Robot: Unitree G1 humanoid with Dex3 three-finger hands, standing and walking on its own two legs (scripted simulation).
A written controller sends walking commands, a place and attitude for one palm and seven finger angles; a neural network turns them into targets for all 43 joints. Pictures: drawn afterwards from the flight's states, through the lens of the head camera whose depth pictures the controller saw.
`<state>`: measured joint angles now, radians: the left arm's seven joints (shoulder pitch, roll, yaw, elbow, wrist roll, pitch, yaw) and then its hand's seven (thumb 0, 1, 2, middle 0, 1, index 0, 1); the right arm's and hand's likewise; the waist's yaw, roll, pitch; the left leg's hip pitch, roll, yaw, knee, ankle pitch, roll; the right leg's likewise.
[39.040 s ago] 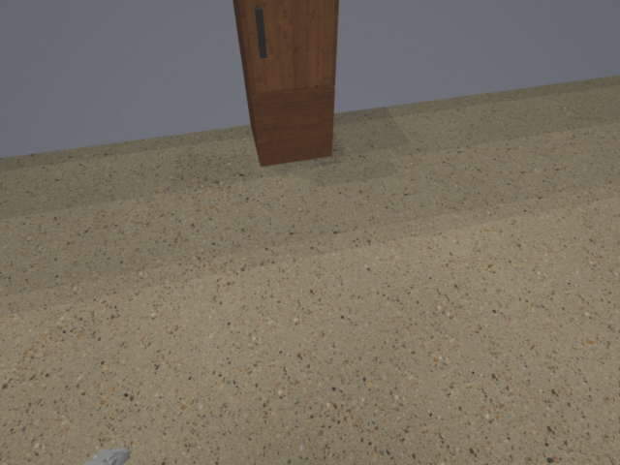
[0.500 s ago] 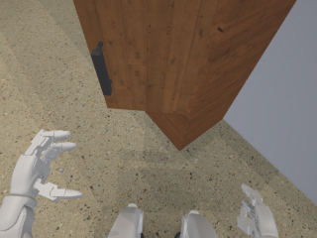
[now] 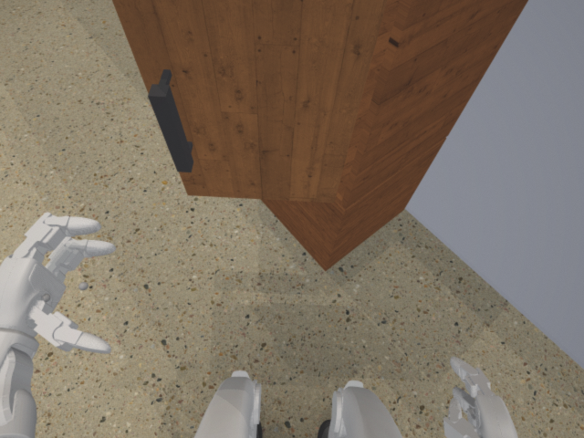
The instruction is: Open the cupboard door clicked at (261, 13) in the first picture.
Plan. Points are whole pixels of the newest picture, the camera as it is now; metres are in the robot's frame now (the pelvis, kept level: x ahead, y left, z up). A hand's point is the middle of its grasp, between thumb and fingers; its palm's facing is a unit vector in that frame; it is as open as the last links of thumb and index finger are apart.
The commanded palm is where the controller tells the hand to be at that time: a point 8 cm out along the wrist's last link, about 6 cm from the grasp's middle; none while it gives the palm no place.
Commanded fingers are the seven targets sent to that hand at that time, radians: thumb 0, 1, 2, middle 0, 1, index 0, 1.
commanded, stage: raise the hand with hooked fingers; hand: left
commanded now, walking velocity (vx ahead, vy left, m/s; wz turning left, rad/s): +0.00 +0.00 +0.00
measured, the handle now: (176, 124) +0.58 +0.23 +0.02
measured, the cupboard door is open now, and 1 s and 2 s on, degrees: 49 49 49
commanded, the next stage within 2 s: move the hooked fingers beside the handle in 0.40 s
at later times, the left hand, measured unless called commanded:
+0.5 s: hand (83, 289) +0.28 +0.27 +0.04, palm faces +0.01 -1.00 -0.05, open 14.0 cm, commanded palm +0.26 +0.32 +0.04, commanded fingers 0.00 -0.50 0.30 -0.30 -1.20 -0.30 -1.20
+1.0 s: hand (104, 227) +0.37 +0.28 +0.03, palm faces +0.01 -1.00 -0.03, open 14.0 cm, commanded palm +0.35 +0.32 +0.04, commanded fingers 0.00 -0.50 0.30 -0.30 -1.20 -0.30 -1.20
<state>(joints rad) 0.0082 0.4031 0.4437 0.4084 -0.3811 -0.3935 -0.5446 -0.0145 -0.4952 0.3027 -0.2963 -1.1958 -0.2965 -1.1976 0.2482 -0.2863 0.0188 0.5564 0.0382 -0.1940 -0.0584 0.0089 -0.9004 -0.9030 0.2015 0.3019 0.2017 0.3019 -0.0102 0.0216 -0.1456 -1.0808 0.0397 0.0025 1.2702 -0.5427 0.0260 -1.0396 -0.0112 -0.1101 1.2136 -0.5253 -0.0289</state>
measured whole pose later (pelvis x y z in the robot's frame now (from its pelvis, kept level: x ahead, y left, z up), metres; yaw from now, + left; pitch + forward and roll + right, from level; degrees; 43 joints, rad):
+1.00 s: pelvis +0.00 +0.00 -0.01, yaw -1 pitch +22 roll -3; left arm -0.35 0.48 0.47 0.71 -0.29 -0.38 -0.52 -0.01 -0.50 0.30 -0.30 -1.20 -0.30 -1.20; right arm 0.26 -0.29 0.04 0.58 0.03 -0.14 -0.06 0.01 -0.90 -0.90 0.20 0.30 0.20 0.30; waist -0.04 0.02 -0.14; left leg -1.14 0.04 0.01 1.29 -0.54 0.03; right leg -1.11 -0.01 -0.10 1.23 -0.52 -0.02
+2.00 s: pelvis -0.01 +0.01 -0.04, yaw -3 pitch +31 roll -6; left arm -0.97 0.81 0.58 1.21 -0.09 -0.36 -0.50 -0.02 -0.50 0.30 -0.30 -1.20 -0.30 -1.20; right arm 0.32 -0.31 0.09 0.60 0.00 0.03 -0.03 0.00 -0.90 -0.90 0.20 0.30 0.20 0.30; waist -0.18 0.03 -0.11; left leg -1.39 0.07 -0.02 1.41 -0.56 0.04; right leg -1.33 0.02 -0.12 1.30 -0.51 -0.02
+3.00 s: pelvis +0.00 +0.02 -0.03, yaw -4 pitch +31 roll -8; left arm -0.95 0.83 0.60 1.20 -0.09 -0.35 -0.52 -0.01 -0.50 0.30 -0.30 -1.20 -0.30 -1.20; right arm 0.32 -0.29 0.10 0.59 -0.01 0.07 -0.01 0.00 -0.90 -0.90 0.20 0.30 0.20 0.30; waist -0.19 0.03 -0.11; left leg -1.38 0.07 -0.02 1.40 -0.57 0.05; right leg -1.30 0.03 -0.13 1.27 -0.51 0.00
